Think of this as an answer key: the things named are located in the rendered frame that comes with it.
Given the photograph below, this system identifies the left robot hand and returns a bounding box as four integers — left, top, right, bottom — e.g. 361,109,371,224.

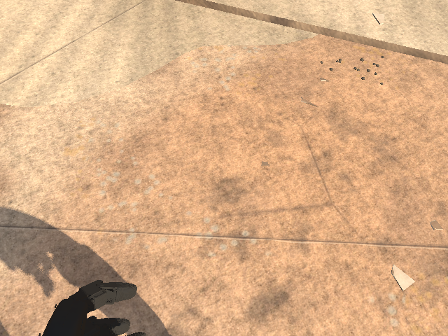
39,280,146,336

